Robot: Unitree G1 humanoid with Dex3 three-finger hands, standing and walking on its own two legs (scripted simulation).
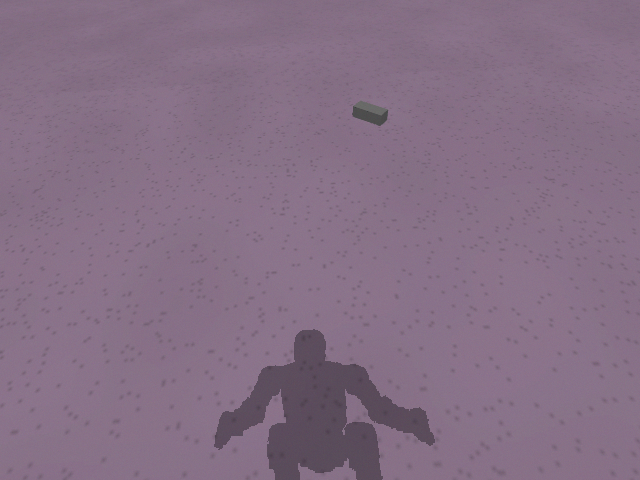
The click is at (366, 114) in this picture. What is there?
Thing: lying carton
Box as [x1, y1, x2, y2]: [353, 101, 387, 125]
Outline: 353,106 353,116 378,125 380,125 386,120 387,109 362,101 359,101
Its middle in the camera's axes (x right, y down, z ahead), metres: +0.31 -0.80 +2.34
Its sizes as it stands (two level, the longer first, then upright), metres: 0.199 0.083 0.070
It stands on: the floor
